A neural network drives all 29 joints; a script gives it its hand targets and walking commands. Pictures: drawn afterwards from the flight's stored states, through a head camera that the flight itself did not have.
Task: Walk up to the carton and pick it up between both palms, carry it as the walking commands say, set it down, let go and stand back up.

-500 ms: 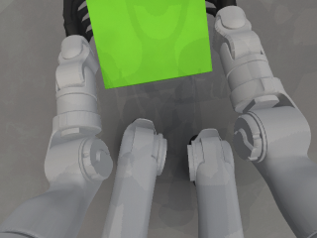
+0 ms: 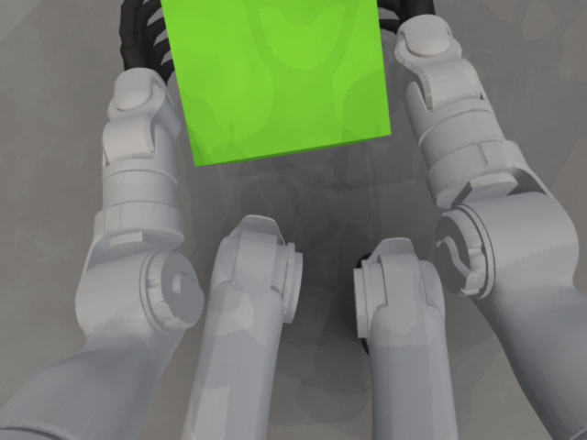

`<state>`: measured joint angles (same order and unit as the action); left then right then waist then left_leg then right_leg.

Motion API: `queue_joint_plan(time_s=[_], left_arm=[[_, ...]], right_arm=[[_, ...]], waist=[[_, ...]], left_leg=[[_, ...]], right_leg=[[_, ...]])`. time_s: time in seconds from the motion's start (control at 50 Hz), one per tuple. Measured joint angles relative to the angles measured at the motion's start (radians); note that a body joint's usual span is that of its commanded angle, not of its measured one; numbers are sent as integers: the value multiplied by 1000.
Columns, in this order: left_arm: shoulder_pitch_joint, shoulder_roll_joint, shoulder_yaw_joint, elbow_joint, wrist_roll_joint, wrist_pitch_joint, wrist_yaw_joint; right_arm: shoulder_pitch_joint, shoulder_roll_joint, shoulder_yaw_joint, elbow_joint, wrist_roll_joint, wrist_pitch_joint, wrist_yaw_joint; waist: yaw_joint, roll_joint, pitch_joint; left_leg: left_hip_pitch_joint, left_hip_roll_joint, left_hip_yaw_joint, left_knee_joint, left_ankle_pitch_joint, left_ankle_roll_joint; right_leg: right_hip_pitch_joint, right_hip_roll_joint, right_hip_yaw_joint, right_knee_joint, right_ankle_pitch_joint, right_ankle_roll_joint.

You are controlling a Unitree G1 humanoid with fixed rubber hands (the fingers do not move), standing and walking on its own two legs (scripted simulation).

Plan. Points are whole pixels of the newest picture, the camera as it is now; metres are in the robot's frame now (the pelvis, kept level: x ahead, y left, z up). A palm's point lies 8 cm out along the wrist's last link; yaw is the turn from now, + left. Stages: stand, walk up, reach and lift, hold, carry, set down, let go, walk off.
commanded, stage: set down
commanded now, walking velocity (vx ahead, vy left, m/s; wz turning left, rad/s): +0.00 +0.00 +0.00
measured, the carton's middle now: (283, 71) +0.50 +0.10 -0.24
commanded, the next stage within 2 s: none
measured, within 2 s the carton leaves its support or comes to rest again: rests again in 0.60 s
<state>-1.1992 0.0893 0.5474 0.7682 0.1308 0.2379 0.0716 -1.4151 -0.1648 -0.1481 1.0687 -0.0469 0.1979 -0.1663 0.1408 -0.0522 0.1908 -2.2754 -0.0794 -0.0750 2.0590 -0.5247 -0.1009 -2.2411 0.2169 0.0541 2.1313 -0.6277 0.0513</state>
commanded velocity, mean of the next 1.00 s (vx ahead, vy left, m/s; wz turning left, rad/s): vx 0.00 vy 0.00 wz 0.00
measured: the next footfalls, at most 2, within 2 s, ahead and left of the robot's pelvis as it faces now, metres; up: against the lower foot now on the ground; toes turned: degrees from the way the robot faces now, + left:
none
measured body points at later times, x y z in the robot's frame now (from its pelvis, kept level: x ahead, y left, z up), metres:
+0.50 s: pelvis +0.00 +0.00 -0.01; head +0.36 +0.02 +0.26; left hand +0.48 +0.24 -0.19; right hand +0.56 -0.05 -0.19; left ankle +0.12 +0.14 -0.36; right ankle +0.09 -0.11 -0.36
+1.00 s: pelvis +0.00 +0.00 -0.02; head +0.36 +0.02 +0.25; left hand +0.48 +0.24 -0.19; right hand +0.56 -0.05 -0.20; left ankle +0.12 +0.14 -0.36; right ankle +0.09 -0.11 -0.36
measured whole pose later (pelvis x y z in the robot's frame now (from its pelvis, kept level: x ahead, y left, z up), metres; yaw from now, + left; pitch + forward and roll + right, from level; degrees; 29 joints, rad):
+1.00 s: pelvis +0.00 +0.00 -0.02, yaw +0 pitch +39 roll +2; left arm -1.23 0.13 0.50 0.88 0.11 0.19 0.04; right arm -1.44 -0.21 -0.11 1.16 -0.02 0.15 -0.15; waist 0.15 -0.05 0.27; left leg -2.27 -0.04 -0.05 2.13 -0.55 -0.08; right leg -2.24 0.18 0.03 2.21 -0.65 0.03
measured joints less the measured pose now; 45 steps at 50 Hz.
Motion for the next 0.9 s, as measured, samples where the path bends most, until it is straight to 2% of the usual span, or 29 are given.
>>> queue_joint_plan(time_s=[0.4,0.9], left_arm=[[-10,4,-18,39,-1,-17,-3],[-26,33,-48,107,-25,-43,-28]], right_arm=[[-17,-29,25,45,25,-23,13],[-21,-43,45,82,31,-49,16]], waist=[[-2,-2,43],[9,0,72]], left_leg=[[4,20,17,38,-13,16],[6,34,28,72,-26,19]], right_leg=[[4,-15,-7,36,-13,-5],[0,-34,-17,75,-22,-22]])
